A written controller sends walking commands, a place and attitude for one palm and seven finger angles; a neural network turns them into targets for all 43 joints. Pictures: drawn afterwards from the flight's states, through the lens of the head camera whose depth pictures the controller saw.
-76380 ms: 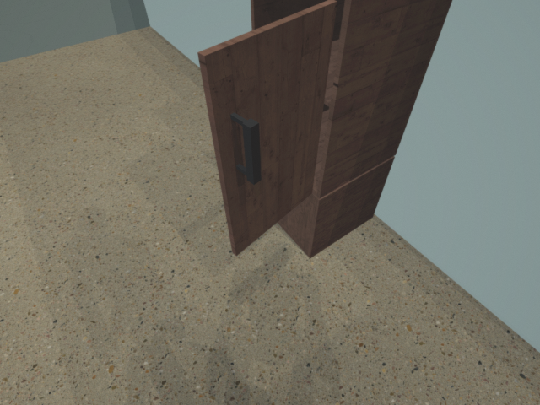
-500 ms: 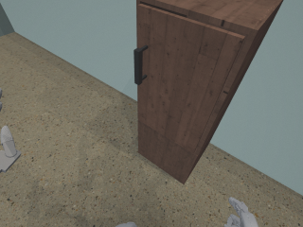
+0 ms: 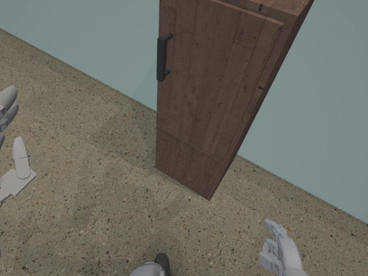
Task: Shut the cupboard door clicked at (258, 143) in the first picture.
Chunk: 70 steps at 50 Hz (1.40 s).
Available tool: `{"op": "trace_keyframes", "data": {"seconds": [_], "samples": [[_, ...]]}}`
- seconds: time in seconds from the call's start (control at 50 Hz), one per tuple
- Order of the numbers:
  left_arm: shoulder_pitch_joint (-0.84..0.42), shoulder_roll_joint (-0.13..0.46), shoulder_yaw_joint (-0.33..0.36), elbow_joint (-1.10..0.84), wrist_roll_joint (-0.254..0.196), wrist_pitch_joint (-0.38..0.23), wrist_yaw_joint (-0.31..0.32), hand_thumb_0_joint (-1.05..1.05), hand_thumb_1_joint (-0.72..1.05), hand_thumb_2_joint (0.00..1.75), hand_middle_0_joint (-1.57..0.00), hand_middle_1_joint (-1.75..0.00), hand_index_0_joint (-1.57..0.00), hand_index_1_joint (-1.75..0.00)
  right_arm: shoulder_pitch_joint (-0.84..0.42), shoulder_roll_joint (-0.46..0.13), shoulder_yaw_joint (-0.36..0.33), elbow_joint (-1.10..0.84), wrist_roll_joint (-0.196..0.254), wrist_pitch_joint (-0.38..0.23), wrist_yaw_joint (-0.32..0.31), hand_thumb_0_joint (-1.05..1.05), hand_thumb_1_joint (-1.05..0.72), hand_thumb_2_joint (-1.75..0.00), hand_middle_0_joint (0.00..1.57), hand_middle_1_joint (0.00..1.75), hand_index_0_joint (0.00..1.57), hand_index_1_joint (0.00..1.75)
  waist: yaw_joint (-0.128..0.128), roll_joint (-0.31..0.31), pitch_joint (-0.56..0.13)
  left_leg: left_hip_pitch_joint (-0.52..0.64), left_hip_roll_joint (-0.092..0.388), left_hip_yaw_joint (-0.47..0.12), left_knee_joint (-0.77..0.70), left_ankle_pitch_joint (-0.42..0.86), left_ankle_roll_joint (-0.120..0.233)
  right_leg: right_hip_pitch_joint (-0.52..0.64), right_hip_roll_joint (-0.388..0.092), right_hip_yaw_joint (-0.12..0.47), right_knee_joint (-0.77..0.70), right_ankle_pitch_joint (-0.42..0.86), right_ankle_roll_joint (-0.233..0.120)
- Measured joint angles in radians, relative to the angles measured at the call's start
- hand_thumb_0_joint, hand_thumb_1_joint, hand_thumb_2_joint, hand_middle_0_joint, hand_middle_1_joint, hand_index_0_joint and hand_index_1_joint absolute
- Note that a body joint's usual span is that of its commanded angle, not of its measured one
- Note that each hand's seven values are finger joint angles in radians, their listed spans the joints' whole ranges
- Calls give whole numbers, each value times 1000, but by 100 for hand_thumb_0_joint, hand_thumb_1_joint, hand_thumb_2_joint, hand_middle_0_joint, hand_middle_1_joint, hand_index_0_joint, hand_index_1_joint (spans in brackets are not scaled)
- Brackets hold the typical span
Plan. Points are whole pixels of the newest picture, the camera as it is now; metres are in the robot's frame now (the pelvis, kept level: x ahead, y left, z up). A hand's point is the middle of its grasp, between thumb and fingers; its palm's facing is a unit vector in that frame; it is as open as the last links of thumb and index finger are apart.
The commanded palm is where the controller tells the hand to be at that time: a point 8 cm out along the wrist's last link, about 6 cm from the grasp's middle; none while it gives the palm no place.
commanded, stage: stop stepping back and stand still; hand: left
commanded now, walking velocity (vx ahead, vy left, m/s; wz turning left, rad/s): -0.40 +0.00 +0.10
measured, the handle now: (165, 57) +0.75 +0.13 +0.07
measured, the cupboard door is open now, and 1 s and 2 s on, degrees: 0 0 0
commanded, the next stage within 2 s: let the arm hang, fingers relaxed in 1.00 s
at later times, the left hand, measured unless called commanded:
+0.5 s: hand out of the picture +0.04 +0.32 +0.21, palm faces +0.41 -0.80 -0.44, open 7.4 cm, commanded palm +0.00 +0.36 +0.20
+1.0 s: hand out of the picture +0.02 +0.38 +0.19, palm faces +0.47 -0.76 -0.45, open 7.4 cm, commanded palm -0.04 +0.41 +0.20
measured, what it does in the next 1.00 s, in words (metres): walks backwards: left foot, then right foot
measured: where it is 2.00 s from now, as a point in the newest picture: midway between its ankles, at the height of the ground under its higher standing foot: outside the picture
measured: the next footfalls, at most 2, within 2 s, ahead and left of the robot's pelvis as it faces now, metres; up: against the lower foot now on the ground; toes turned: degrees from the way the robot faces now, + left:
left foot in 0.20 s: +0.15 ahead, +0.05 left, +0.00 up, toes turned -2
right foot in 0.40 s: -0.08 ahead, -0.05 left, +0.00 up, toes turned -2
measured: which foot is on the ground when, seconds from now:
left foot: down 0.00-0.12, up 0.14-0.18, down 0.20-0.36, up 0.38-0.56, down 0.58-1.00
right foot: down 0.00-0.22, up 0.24-0.38, down 0.40-0.58, up 0.60-0.88, down 0.90-1.00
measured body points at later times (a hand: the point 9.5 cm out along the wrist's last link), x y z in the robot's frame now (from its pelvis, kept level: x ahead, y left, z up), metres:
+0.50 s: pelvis -0.13 +0.06 +0.00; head -0.16 +0.12 +0.45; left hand +0.01 +0.36 +0.23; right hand +0.00 -0.17 -0.07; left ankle -0.11 +0.16 -0.65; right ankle -0.13 -0.05 -0.72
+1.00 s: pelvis -0.18 +0.11 +0.01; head -0.19 +0.12 +0.46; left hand -0.01 +0.42 +0.21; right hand -0.03 -0.12 -0.08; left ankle -0.16 +0.21 -0.70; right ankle -0.21 +0.02 -0.72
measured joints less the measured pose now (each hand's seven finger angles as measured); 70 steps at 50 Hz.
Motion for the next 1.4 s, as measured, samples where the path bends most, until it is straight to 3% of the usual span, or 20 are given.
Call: {"op": "trace_keyframes", "data": {"seconds": [0.06,0.12,0.2,0.28,0.36,0.38,0.42,0.46,0.54,0.58,0.66,0.76,0.86,0.92,1.02,1.1,1.14,1.22,1.36,1.4], "samples": [[39,35,23,-21,-13,4,-14,2,89,90,-21,-30,-21,-31,35,1,-6,-14,0,18,-7,1,-90,-90,20,30,20,30,-49,2,-11,-4,-17,-29,-14,7,7,-20,4,-24,46,-54,-37],[102,78,71,-34,-30,-2,-10,2,89,90,-22,-30,-21,-31,72,-6,-16,-18,-3,30,-12,1,-91,-90,20,30,20,30,-67,5,-16,-31,-29,-56,7,-96,-41,-33,4,-44,39,-52,-67],[202,69,113,-81,-27,18,17,2,89,90,-22,-30,-21,-31,142,-37,-19,16,-7,40,-14,1,-91,-90,20,30,20,30,18,-24,-46,-7,-43,-135,290,-336,-88,-54,-56,-39,122,-35,-53],[-58,-31,45,16,3,86,36,1,89,90,-21,-30,-21,-31,145,-51,-30,62,2,17,-44,2,-91,-90,20,30,20,30,7,1,-5,18,-63,-153,229,-142,1,-118,-16,-1,331,-183,-40],[-139,-43,29,54,-11,148,16,2,89,90,-21,-30,-21,-30,133,11,-37,34,7,10,0,2,-91,-90,20,30,20,30,-67,-17,34,79,-70,-124,36,-133,-131,-124,81,-48,387,-219,-74],[-83,-18,33,16,-13,149,9,2,89,90,-21,-30,-20,-30,144,22,-34,3,15,8,15,2,-91,-90,20,30,20,30,-83,-32,24,48,-81,-94,79,-248,-162,-97,80,-79,289,-230,-107],[74,43,85,-117,-16,131,-2,2,89,90,-21,-30,-20,-30,144,33,-21,-35,23,6,39,2,-91,-90,20,30,20,30,-50,-108,-4,-103,-125,-91,537,-414,-150,-137,23,-38,181,-72,-169],[146,68,99,-181,-8,95,-17,2,89,90,-21,-30,-21,-30,139,32,-13,-9,4,28,34,2,-91,-90,20,30,20,30,-22,-112,-20,-124,-88,-122,813,-433,-116,-185,7,-32,218,33,-132],[78,49,72,-85,27,51,19,1,88,90,-22,-30,-22,-31,177,14,-2,39,0,46,-7,2,-91,-90,20,30,20,30,19,-92,-86,116,11,-132,491,-497,-53,-196,-39,-57,161,24,-85],[11,6,68,-19,27,63,50,1,88,90,-22,-30,-21,-31,178,-23,-5,23,5,32,-27,2,-90,-90,20,30,20,30,9,-42,-82,221,29,-157,253,-452,-27,-229,-49,-66,201,-1,-65],[-43,-31,90,101,19,103,58,1,89,90,-21,-30,-21,-30,118,10,-2,40,3,26,-25,2,-91,-90,20,30,20,30,2,-58,-18,248,-18,-122,218,-362,-29,-298,-31,3,396,-31,-37],[50,-69,20,44,37,125,36,2,89,90,-20,-30,-20,-30,127,53,26,5,1,17,8,2,-91,-90,20,30,20,30,-7,-44,-16,300,2,-110,73,-276,-24,-292,-5,-52,377,46,-35],[121,-30,-6,2,42,116,33,2,89,90,-21,-30,-21,-30,130,60,34,-21,-4,43,-3,2,-90,-90,20,30,20,30,-12,-12,-31,287,27,-106,46,-266,-32,-135,18,-116,121,1,-57],[119,16,36,16,35,118,43,2,89,90,-21,-30,-21,-30,119,44,28,-36,-5,60,-11,1,-90,-90,20,30,20,30,-10,-18,-45,214,14,-89,149,-317,-38,-59,13,-85,-16,43,-103],[67,-32,23,76,23,113,59,2,89,90,-21,-30,-21,-31,109,-21,-9,20,15,79,-10,1,-90,-90,20,30,20,30,-1,16,-27,139,-1,-120,401,-444,-52,-60,15,-79,56,54,-93],[67,-74,6,55,25,99,65,2,89,90,-21,-30,-21,-30,134,-61,-24,23,13,72,-26,2,-91,-90,20,30,20,30,-14,0,-10,213,-1,-100,212,-316,-31,-41,-7,-79,106,3,-71],[-1,-88,-53,187,65,92,18,1,89,90,-21,-30,-20,-30,130,-90,-42,56,3,41,9,2,-91,-90,20,30,20,30,-15,5,-17,188,-23,-96,234,-316,-7,-112,-33,-76,235,-28,-48],[-179,-170,-224,676,85,263,-63,1,90,90,-20,-30,-19,-30,104,-125,-26,89,-27,72,30,1,-91,-90,19,30,20,30,-42,41,-17,169,-56,-106,209,-302,7,-267,-32,17,492,-164,-13],[-209,-299,-432,1287,91,336,-128,1,91,90,-20,-30,-19,-30,84,-48,4,167,-19,126,47,1,-91,-90,20,30,20,30,-67,-19,51,188,-58,-102,204,-300,-27,-202,-48,42,185,89,-33],[-201,-322,-390,1350,63,305,-101,-4,98,90,-21,-30,-20,-30,113,-28,-5,218,-20,137,44,1,-91,-90,20,30,20,30,-58,-8,53,192,-49,-134,188,-291,-35,-180,-35,11,149,92,-40]]}}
